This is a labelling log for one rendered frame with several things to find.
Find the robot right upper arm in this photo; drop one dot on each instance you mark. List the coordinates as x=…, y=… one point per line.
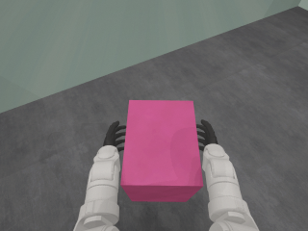
x=225, y=225

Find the left robot hand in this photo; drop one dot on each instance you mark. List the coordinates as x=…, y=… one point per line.
x=111, y=136

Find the robot right forearm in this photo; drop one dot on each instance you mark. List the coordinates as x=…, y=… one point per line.
x=225, y=198

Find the right robot hand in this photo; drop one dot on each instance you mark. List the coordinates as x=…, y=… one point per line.
x=209, y=135

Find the carton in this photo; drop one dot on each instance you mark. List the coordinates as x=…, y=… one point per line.
x=161, y=160

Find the robot left forearm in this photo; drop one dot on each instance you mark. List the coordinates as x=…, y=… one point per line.
x=100, y=207

